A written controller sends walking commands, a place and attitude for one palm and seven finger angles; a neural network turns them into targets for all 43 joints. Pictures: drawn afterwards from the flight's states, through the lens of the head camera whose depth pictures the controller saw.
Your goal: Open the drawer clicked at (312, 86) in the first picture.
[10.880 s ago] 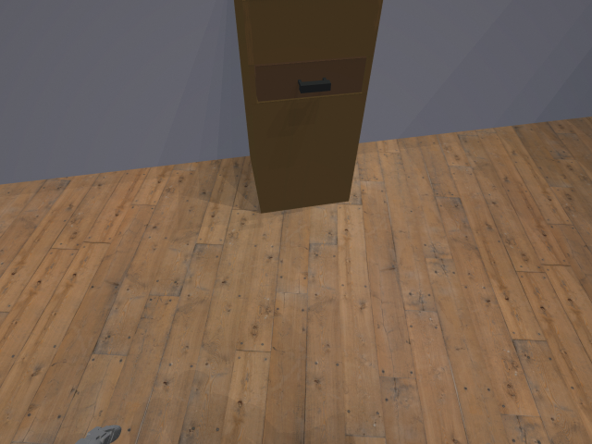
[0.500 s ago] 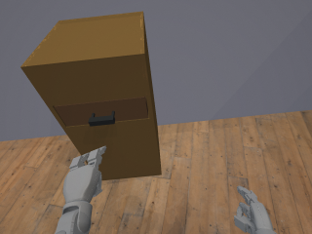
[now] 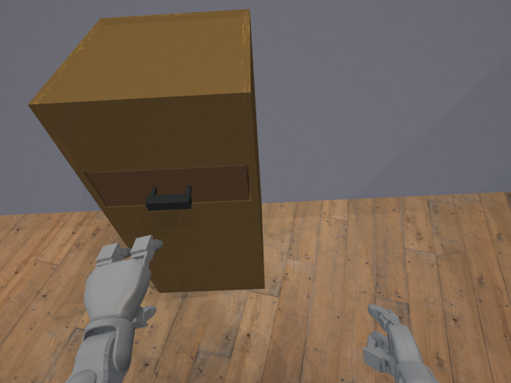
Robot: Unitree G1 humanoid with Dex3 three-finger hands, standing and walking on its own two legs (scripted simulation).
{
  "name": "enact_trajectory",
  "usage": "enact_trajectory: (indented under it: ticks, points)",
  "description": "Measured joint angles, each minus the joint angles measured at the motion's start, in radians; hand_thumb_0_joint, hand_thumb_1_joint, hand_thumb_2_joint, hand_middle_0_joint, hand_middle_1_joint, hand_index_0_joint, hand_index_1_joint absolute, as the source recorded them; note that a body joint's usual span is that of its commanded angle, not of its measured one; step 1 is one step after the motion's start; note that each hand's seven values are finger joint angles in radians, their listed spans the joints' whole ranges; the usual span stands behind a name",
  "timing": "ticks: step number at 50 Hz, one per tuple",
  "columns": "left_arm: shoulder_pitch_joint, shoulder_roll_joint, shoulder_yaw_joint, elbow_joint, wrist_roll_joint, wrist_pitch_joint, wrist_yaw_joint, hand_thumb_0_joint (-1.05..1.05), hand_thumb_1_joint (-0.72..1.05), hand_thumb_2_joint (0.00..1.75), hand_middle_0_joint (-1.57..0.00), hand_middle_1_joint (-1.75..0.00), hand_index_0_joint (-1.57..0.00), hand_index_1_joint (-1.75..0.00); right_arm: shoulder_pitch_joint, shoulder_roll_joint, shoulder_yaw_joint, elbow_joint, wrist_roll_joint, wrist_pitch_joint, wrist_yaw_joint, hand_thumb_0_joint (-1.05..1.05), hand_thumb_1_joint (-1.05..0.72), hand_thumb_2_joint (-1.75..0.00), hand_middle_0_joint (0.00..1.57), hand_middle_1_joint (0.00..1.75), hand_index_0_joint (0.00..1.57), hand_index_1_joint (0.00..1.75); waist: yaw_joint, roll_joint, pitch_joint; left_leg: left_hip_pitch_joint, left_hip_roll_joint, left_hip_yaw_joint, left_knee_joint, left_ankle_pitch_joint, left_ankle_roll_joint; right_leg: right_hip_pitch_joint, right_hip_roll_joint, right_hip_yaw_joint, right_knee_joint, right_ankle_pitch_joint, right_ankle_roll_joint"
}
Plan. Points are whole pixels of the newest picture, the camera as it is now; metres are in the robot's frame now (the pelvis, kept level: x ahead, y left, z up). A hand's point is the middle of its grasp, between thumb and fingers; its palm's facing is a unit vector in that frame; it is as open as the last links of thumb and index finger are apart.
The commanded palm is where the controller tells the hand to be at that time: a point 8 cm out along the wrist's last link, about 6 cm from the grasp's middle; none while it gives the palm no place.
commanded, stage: raise the hand with hooked fingers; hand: left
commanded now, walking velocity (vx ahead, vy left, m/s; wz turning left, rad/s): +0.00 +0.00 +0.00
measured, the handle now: (170, 195) +0.54 +0.29 -0.10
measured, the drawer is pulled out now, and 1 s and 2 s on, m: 0.00 0.00 0.00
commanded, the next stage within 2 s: move the hooked fingers above the handle in 1.06 s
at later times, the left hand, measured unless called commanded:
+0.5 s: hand (122, 233) +0.31 +0.25 +0.08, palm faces +0.09 -0.09 -0.99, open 13.6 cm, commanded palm +0.28 +0.26 +0.13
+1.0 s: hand (123, 233) +0.30 +0.24 +0.09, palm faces +0.07 -0.10 -0.99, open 13.8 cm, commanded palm +0.28 +0.25 +0.15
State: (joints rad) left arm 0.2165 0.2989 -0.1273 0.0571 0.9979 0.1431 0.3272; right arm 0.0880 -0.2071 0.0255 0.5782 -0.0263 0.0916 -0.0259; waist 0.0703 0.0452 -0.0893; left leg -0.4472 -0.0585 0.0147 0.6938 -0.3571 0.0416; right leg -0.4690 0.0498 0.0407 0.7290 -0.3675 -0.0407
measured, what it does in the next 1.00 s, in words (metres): stands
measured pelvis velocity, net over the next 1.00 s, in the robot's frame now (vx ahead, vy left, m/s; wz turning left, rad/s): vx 0.00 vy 0.01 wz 0.02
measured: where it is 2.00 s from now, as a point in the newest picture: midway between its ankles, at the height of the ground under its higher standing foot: outside the picture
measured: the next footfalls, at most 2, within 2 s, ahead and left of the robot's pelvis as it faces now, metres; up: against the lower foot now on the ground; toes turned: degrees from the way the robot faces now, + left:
none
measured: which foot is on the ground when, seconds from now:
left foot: down 0.00-1.00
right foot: down 0.00-1.00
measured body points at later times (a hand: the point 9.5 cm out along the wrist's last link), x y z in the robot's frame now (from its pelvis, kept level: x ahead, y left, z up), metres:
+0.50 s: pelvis +0.02 +0.01 +0.01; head +0.04 -0.02 +0.46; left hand +0.30 +0.25 +0.13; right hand +0.24 -0.20 -0.09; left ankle -0.01 +0.10 -0.72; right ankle +0.00 -0.09 -0.72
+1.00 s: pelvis +0.00 +0.01 +0.02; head +0.03 -0.03 +0.47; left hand +0.29 +0.24 +0.14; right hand +0.20 -0.22 -0.10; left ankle -0.01 +0.10 -0.72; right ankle +0.00 -0.09 -0.72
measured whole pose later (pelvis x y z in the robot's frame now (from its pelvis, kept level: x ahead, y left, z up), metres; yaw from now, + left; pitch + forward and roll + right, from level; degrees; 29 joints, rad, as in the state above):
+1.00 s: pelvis +0.00 +0.01 +0.02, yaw +1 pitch +3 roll +1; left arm -0.06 0.42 -0.08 0.07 0.96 0.06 0.14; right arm 0.14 -0.26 -0.01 0.62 0.01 0.12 -0.03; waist 0.08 0.07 -0.01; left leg -0.29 -0.07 -0.01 0.51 -0.27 0.05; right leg -0.30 0.03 0.02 0.54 -0.29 -0.03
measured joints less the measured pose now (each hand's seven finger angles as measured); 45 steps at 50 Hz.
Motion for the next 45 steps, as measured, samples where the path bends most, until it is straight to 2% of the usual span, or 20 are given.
enact_trajectory:
  ticks: [3,6,11,15,19,27,36,41,45]
  points:
    - [0.032,0.008,0.001,-0.047,0.023,-0.035,-0.007,0.00,0.05,0.53,-0.29,-0.85,-0.28,-0.85,0.015,-0.010,-0.007,-0.004,-0.007,0.005,0.008,0.01,-0.90,-0.89,0.20,0.30,0.20,0.30,-0.002,-0.006,0.006,0.020,-0.001,0.008,-0.017,-0.005,0.004,0.016,0.000,0.010,-0.014,-0.004,0.004]
    - [0.043,0.023,0.014,-0.082,0.038,-0.050,0.015,0.00,-0.02,0.50,-0.29,-0.89,-0.28,-0.90,0.024,-0.022,-0.023,-0.002,-0.012,0.011,0.017,0.01,-0.90,-0.89,0.20,0.30,0.20,0.30,0.002,-0.005,0.012,0.026,-0.002,0.008,-0.020,-0.013,0.008,0.025,-0.001,0.011,-0.021,-0.010,0.007]
    - [0.004,0.041,0.039,-0.101,0.021,-0.006,0.033,0.00,-0.14,0.46,-0.30,-0.97,-0.29,-0.97,0.025,-0.042,-0.047,0.015,-0.004,0.024,0.023,0.01,-0.90,-0.89,0.20,0.30,0.20,0.30,0.007,0.015,0.015,0.036,-0.009,-0.003,-0.024,-0.018,0.014,0.045,-0.009,0.001,-0.037,-0.015,0.013]
    - [-0.061,0.047,0.036,-0.089,-0.011,0.052,-0.011,0.00,-0.23,0.42,-0.31,-1.03,-0.30,-1.03,0.016,-0.046,-0.049,0.027,0.011,0.035,0.018,0.01,-0.90,-0.89,0.20,0.30,0.20,0.30,0.009,0.027,0.019,0.060,-0.016,-0.011,-0.047,-0.010,0.018,0.072,-0.016,-0.005,-0.062,-0.010,0.018]
    - [-0.119,0.062,0.021,-0.080,-0.027,0.071,-0.080,0.00,-0.32,0.38,-0.31,-1.09,-0.30,-1.09,0.009,-0.038,-0.036,0.025,0.019,0.044,0.009,0.01,-0.90,-0.89,0.20,0.30,0.20,0.30,0.005,0.024,0.025,0.091,-0.020,-0.015,-0.079,0.004,0.020,0.103,-0.021,-0.007,-0.090,0.001,0.021]
    - [-0.222,0.104,0.020,-0.052,-0.025,0.037,-0.150,0.00,-0.45,0.32,-0.32,-1.17,-0.31,-1.17,0.002,-0.026,-0.016,0.018,0.026,0.048,0.001,0.01,-0.90,-0.89,0.20,0.30,0.20,0.30,0.003,0.025,0.044,0.140,-0.019,-0.023,-0.128,0.032,0.017,0.153,-0.021,-0.012,-0.140,0.028,0.018]
    - [-0.350,0.136,0.037,0.039,-0.055,0.048,-0.224,0.00,-0.48,0.31,-0.32,-1.19,-0.31,-1.20,0.017,-0.034,-0.010,0.033,0.043,0.054,-0.010,0.01,-0.90,-0.89,0.20,0.30,0.20,0.30,0.003,0.030,0.059,0.167,-0.018,-0.035,-0.169,0.066,0.013,0.184,-0.022,-0.023,-0.182,0.058,0.015]
    - [-0.324,0.132,0.044,0.033,-0.069,0.010,-0.264,0.00,-0.49,0.30,-0.32,-1.20,-0.31,-1.20,0.034,-0.042,-0.014,0.027,0.041,0.050,-0.005,0.01,-0.90,-0.89,0.20,0.30,0.20,0.30,-0.006,0.031,0.062,0.173,-0.014,-0.029,-0.185,0.077,0.012,0.186,-0.018,-0.016,-0.195,0.072,0.013]
    - [-0.284,0.125,0.040,0.013,-0.060,-0.046,-0.250,0.00,-0.49,0.30,-0.32,-1.20,-0.31,-1.20,0.048,-0.049,-0.022,0.027,0.037,0.040,-0.004,0.01,-0.90,-0.89,0.20,0.30,0.20,0.30,-0.004,0.025,0.069,0.171,-0.011,-0.025,-0.187,0.082,0.009,0.180,-0.016,-0.013,-0.194,0.076,0.011]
